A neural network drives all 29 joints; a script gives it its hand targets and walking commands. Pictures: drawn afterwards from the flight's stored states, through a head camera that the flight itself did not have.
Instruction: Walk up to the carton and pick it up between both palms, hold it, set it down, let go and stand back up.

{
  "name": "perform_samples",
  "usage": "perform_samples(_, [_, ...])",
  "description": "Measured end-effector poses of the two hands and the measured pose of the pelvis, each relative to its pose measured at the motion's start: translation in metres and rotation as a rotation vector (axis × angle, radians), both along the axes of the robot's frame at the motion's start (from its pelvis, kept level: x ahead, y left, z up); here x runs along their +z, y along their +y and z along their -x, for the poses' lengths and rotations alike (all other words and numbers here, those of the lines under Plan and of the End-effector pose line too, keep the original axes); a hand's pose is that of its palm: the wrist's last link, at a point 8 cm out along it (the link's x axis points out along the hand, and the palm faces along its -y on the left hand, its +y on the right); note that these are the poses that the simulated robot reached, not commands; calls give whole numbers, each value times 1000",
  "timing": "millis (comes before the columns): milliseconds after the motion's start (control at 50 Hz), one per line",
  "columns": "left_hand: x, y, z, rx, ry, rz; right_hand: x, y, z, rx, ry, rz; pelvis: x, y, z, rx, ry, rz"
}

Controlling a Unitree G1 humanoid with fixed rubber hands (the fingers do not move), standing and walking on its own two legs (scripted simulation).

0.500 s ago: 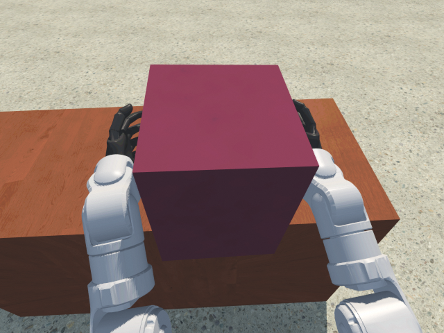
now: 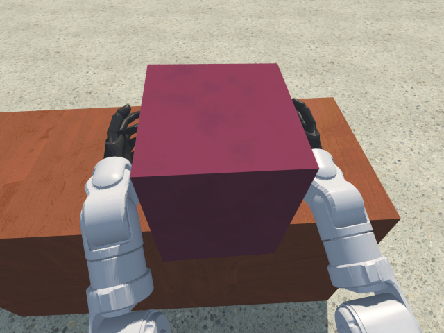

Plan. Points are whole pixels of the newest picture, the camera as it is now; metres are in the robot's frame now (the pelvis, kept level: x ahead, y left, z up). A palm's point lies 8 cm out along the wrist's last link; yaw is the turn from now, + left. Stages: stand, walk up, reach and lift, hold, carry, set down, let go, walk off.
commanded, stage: hold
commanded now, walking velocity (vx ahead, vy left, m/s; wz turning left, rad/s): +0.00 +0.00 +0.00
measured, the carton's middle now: (217, 167) +0.35 +0.01 +0.14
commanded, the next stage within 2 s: none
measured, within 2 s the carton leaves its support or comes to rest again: neither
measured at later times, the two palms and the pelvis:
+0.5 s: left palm (120, 158) +0.35 +0.15 +0.18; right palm (303, 148) +0.36 -0.14 +0.16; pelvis +0.00 +0.00 +0.00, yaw +0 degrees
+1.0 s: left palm (118, 158) +0.34 +0.15 +0.18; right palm (304, 147) +0.36 -0.14 +0.16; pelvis +0.00 +0.00 +0.00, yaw +0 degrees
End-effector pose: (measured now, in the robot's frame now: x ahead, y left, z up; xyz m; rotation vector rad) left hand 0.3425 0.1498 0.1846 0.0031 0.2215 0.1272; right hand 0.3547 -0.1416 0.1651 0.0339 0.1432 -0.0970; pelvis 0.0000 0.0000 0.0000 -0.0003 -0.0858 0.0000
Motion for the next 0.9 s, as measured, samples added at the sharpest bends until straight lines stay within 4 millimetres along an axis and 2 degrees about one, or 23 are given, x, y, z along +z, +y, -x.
perform_samples(260, [-1,3,3,8,6,6,0,3,1,6,5,2,0,0,2,2,-1,0])
perform_samples(500, [-4,2,-4,1,22,2,-5,2,-4,0,21,-2,0,1,2,0,13,0])
perform_samples(900, [0,2,1,5,7,3,0,2,0,4,6,5,0,-1,0,2,-6,0])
